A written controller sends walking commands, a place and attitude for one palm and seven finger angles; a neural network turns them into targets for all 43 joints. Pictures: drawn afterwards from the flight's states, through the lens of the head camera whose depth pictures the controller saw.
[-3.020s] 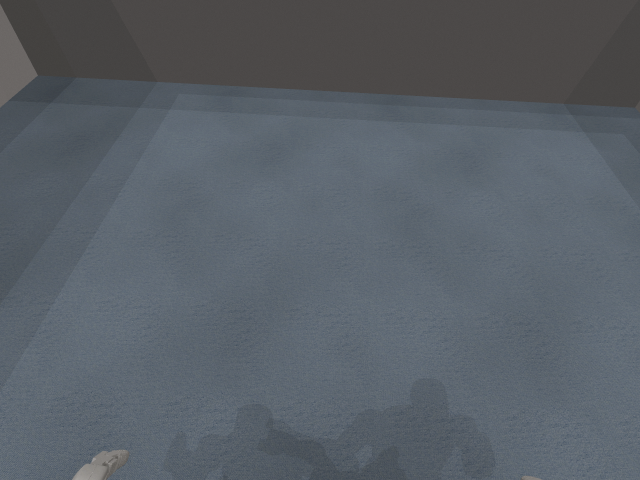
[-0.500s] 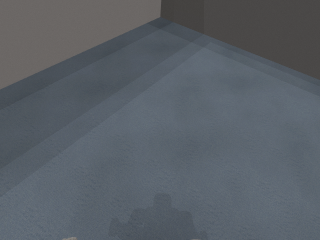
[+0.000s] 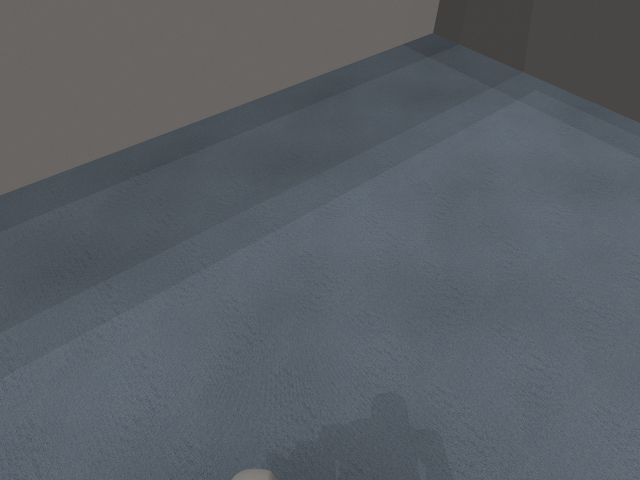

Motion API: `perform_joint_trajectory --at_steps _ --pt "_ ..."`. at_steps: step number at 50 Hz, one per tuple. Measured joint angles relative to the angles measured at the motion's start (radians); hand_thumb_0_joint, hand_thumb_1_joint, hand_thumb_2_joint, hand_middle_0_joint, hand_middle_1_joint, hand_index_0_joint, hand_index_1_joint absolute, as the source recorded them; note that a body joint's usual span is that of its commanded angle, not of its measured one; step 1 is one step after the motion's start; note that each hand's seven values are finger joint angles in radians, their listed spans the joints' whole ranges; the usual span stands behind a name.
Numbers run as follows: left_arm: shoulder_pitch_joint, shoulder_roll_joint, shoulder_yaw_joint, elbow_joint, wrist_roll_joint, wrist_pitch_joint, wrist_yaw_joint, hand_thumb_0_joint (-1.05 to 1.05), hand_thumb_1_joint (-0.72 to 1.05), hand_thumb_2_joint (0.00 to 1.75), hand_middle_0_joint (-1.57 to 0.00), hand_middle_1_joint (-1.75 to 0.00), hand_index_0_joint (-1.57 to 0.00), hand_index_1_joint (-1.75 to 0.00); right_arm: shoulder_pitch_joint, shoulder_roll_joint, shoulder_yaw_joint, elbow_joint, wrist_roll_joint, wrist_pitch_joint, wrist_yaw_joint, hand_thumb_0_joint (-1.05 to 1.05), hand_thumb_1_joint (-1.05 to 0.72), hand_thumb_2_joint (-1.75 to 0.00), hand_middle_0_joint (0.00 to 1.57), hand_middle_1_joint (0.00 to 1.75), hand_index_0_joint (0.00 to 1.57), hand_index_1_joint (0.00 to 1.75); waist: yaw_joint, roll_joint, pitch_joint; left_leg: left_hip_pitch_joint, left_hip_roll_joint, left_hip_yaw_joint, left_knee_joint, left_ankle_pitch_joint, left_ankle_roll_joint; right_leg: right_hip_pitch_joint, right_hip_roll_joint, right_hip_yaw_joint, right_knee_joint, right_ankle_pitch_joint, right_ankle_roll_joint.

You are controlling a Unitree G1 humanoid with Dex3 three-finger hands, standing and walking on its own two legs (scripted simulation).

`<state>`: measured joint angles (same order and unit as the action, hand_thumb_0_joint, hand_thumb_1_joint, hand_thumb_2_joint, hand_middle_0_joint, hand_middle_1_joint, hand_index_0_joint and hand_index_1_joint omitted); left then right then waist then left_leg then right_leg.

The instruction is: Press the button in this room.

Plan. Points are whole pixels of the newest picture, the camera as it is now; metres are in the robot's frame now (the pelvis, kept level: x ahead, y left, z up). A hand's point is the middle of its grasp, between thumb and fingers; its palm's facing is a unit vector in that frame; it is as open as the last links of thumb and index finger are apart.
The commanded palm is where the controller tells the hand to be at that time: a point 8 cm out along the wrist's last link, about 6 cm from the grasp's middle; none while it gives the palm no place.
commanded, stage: turn or walk to find it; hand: left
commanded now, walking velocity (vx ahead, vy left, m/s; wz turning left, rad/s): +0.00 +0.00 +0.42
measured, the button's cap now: out of the picture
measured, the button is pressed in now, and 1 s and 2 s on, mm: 0 0 0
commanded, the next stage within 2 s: none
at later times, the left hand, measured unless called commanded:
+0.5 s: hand out of the picture +0.01 +0.30 -0.17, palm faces +0.22 -0.95 -0.24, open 7.4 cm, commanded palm none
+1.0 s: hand out of the picture -0.06 +0.20 -0.14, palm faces +0.39 -0.88 -0.28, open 7.4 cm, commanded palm none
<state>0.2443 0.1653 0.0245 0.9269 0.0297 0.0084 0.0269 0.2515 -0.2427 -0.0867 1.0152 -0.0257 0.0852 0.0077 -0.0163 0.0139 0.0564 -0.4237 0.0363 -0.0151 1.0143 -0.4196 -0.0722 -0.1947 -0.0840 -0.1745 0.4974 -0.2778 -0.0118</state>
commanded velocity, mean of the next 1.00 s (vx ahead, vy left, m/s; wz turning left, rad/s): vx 0.00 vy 0.00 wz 0.42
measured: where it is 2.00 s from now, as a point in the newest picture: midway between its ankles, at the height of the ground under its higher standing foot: outside the picture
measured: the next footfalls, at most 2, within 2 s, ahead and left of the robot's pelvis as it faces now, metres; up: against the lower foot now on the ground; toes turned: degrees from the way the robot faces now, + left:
left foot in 0.14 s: +0.02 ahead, +0.14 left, +0.00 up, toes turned +7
right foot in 0.80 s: +0.01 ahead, -0.07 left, +0.00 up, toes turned +17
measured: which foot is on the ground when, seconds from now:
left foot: up 0.00-0.12, down 0.14-0.80, up 0.82-1.00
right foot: down 0.00-0.14, up 0.16-0.78, down 0.80-1.00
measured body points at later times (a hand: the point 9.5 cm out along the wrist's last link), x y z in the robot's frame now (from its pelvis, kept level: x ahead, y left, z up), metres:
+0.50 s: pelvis -0.03 +0.07 +0.01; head -0.02 +0.10 +0.45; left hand +0.00 +0.35 -0.15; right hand +0.07 -0.16 -0.13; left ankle -0.02 +0.14 -0.74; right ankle -0.02 -0.10 -0.66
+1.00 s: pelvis -0.07 -0.01 +0.00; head -0.05 -0.04 +0.45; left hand -0.09 +0.25 -0.12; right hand +0.04 -0.25 -0.16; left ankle -0.13 +0.13 -0.64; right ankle -0.03 -0.08 -0.74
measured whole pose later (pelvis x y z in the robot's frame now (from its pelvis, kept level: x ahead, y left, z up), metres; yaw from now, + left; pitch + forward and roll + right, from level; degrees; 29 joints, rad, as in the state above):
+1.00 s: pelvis -0.07 -0.01 +0.00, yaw +24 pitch -2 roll +2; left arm 0.22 0.16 0.03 0.93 0.02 0.03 0.03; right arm 0.30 -0.25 -0.10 1.00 -0.03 0.08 0.01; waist -0.05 0.05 0.03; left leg -0.52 -0.02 -0.06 1.17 -0.31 -0.05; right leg -0.18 -0.04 -0.12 0.45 -0.24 -0.05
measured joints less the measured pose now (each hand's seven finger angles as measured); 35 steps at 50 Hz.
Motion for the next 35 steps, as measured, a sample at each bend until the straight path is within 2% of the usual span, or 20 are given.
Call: perform_joint_trajectory --at_steps 4,6,7,8,9,11,13,16,20,25,30,35 --pt "0.019 0.023 0.009 0.016 0.007 0.005 -0.004 0.00 0.91 0.90 -0.21 -0.30 -0.20 -0.30 -0.052 0.008 0.011 -0.017 0.008 -0.011 -0.001 0.01 -0.91 -0.90 0.20 0.30 0.20 0.30 0.025 -0.029 0.018 0.082 -0.001 0.043 -0.198 -0.032 0.011 -0.027 -0.035 -0.023 0.047 -0.015 0.025" --pt "0.028 0.040 0.017 0.027 0.005 0.011 -0.005 0.00 0.91 0.90 -0.21 -0.30 -0.20 -0.30 -0.074 0.012 0.018 -0.034 0.011 -0.025 -0.001 0.01 -0.91 -0.90 0.20 0.30 0.20 0.30 0.031 -0.042 0.021 0.138 -0.008 0.065 -0.335 0.034 0.020 -0.047 -0.054 -0.037 0.088 -0.031 0.044" --pt "0.034 0.051 0.021 0.031 0.001 0.017 -0.005 0.00 0.90 0.90 -0.21 -0.30 -0.20 -0.30 -0.083 0.014 0.020 -0.043 0.011 -0.036 0.000 0.01 -0.91 -0.90 0.20 0.30 0.20 0.30 0.031 -0.050 0.020 0.162 -0.015 0.072 -0.400 0.094 0.041 -0.064 -0.067 -0.042 0.124 -0.047 0.056" --pt "0.034 0.066 0.028 0.038 -0.004 0.026 -0.005 0.00 0.91 0.90 -0.21 -0.30 -0.20 -0.30 -0.095 0.024 0.022 -0.047 0.009 -0.046 0.000 0.01 -0.91 -0.90 0.20 0.30 0.20 0.30 0.037 -0.072 0.024 0.157 -0.031 0.079 -0.396 0.102 0.072 -0.090 -0.079 -0.021 0.184 -0.099 0.065" --pt "0.036 0.078 0.032 0.044 -0.005 0.038 -0.003 0.00 0.91 0.90 -0.21 -0.30 -0.20 -0.30 -0.104 0.032 0.027 -0.053 0.008 -0.053 0.001 0.01 -0.91 -0.90 0.20 0.30 0.20 0.30 0.043 -0.083 0.025 0.153 -0.037 0.083 -0.384 0.092 0.096 -0.123 -0.071 0.013 0.264 -0.173 0.069" --pt "0.037 0.094 0.039 0.059 -0.004 0.061 0.000 0.00 0.91 0.90 -0.20 -0.30 -0.20 -0.30 -0.110 0.045 0.035 -0.064 0.004 -0.063 -0.003 0.01 -0.91 -0.90 0.20 0.30 0.20 0.30 0.046 -0.085 0.016 0.160 -0.038 0.081 -0.397 0.083 0.123 -0.182 -0.041 0.062 0.420 -0.240 0.070" --pt "0.028 0.102 0.045 0.069 -0.004 0.069 -0.004 0.01 0.91 0.90 -0.20 -0.30 -0.19 -0.30 -0.107 0.054 0.043 -0.072 0.002 -0.067 -0.012 0.00 -0.91 -0.90 0.20 0.30 0.20 0.30 0.041 -0.077 0.007 0.176 -0.042 0.066 -0.441 0.106 0.131 -0.223 -0.021 0.089 0.529 -0.209 0.073" --pt "0.008 0.107 0.048 0.063 -0.004 0.059 -0.011 0.01 0.91 0.90 -0.20 -0.30 -0.19 -0.30 -0.098 0.061 0.052 -0.073 0.004 -0.073 -0.021 0.00 -0.91 -0.90 0.20 0.30 0.20 0.30 0.038 -0.067 0.003 0.203 -0.057 0.047 -0.516 0.157 0.141 -0.259 -0.012 0.121 0.604 -0.135 0.084" --pt "-0.020 0.103 0.046 0.047 -0.006 0.050 -0.012 0.01 0.91 0.90 -0.20 -0.30 -0.19 -0.30 -0.073 0.067 0.056 -0.068 0.007 -0.077 -0.024 0.00 -0.90 -0.90 0.20 0.30 0.20 0.30 0.030 -0.053 -0.006 0.223 -0.080 0.021 -0.578 0.203 0.154 -0.266 -0.010 0.148 0.604 -0.090 0.102" --pt "-0.062 0.092 0.044 0.031 -0.008 0.051 -0.007 0.00 0.91 0.90 -0.20 -0.30 -0.19 -0.30 -0.028 0.073 0.052 -0.055 0.005 -0.071 -0.023 0.00 -0.90 -0.90 0.21 0.30 0.20 0.30 0.007 -0.043 -0.015 0.223 -0.110 -0.013 -0.605 0.235 0.161 -0.246 -0.002 0.170 0.548 -0.088 0.111" --pt "-0.100 0.071 0.039 0.014 -0.010 0.054 -0.006 0.00 0.91 0.90 -0.20 -0.30 -0.19 -0.30 0.016 0.069 0.044 -0.039 -0.001 -0.059 -0.022 0.01 -0.90 -0.90 0.21 0.30 0.20 0.30 -0.021 -0.028 -0.018 0.202 -0.132 -0.047 -0.608 0.259 0.156 -0.216 0.017 0.175 0.458 -0.121 0.102" --pt "-0.123 0.045 0.029 -0.007 -0.015 0.050 -0.004 0.00 0.91 0.90 -0.20 -0.30 -0.19 -0.30 0.050 0.053 0.033 -0.025 -0.006 -0.046 -0.020 0.01 -0.90 -0.90 0.21 0.30 0.20 0.30 -0.047 0.000 -0.018 0.167 -0.142 -0.087 -0.598 0.280 0.138 -0.161 0.052 0.177 0.319 -0.154 0.079"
